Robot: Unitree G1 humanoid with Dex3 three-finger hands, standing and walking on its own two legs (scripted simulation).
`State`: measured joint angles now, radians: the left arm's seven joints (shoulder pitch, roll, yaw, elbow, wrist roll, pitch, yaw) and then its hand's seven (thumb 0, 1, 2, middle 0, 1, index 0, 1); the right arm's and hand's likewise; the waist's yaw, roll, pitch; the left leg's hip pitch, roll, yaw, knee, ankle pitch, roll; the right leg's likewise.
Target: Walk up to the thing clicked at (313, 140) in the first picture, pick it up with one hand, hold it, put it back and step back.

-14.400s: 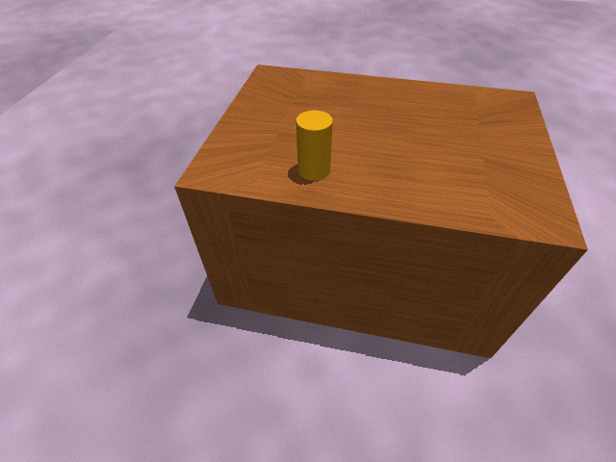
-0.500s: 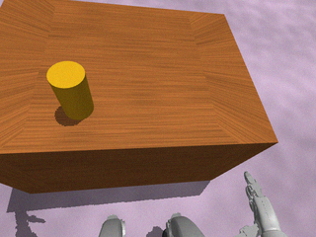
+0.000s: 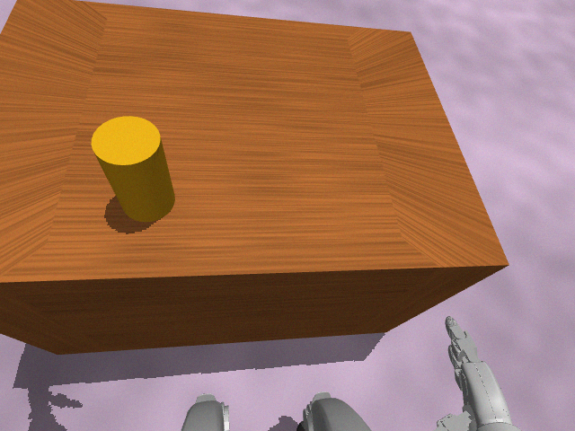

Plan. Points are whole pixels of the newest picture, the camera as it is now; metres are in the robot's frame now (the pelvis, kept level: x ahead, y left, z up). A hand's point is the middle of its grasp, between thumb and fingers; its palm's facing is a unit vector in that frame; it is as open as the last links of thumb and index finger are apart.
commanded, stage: go down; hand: left
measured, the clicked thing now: (139, 173) +0.51 +0.20 -0.02
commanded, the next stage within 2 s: none
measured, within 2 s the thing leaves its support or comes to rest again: neither
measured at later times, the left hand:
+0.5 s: hand out of the picture +0.41 +0.40 +0.10, palm faces +0.27 -0.96 +0.02, open 17.6 cm
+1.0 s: hand out of the picture +0.42 +0.39 +0.11, palm faces +0.26 -0.97 +0.02, open 17.6 cm
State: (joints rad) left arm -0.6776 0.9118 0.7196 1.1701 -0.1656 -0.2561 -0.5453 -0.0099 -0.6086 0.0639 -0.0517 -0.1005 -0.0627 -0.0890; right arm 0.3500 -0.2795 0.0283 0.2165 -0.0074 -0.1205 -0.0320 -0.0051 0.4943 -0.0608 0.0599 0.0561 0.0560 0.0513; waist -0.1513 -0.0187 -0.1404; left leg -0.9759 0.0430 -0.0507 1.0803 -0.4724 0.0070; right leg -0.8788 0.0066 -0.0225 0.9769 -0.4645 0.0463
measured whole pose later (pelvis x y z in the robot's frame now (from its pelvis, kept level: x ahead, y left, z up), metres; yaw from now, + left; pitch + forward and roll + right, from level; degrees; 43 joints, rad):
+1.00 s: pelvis +0.00 +0.00 +0.00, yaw +0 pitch +20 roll -4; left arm -0.67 0.90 0.72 1.17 -0.18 -0.24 -0.56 -0.01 -0.61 0.06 -0.05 -0.10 -0.06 -0.09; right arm 0.35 -0.28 0.04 0.23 0.00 -0.13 -0.04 -0.01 0.49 -0.06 0.06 0.06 0.06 0.05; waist -0.15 -0.02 -0.14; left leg -0.95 0.04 -0.05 1.06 -0.47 0.01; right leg -0.86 0.00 -0.02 0.97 -0.46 0.05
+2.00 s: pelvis +0.00 -0.01 +0.01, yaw +1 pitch +20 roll -4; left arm -0.68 0.91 0.73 1.15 -0.16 -0.23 -0.56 -0.01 -0.61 0.06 -0.05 -0.10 -0.06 -0.08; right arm 0.33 -0.28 0.04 0.27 -0.01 -0.14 -0.06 -0.01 0.49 -0.06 0.06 0.06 0.06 0.05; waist -0.14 -0.02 -0.15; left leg -0.94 0.04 -0.06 1.05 -0.46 0.00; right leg -0.84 0.00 -0.03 0.96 -0.46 0.04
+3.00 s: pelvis -0.02 +0.00 -0.04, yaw -2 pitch +27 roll -6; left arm -0.76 0.57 0.56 1.11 -0.09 -0.43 -0.20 -0.01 -0.61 0.05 -0.06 -0.11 -0.08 -0.09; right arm 0.36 -0.27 -0.02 0.06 -0.08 -0.08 0.03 0.00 0.53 -0.05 0.06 0.06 0.05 0.05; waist -0.27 -0.01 -0.14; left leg -1.24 0.06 -0.06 1.29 -0.52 0.00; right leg -1.15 0.03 -0.01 1.19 -0.51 0.04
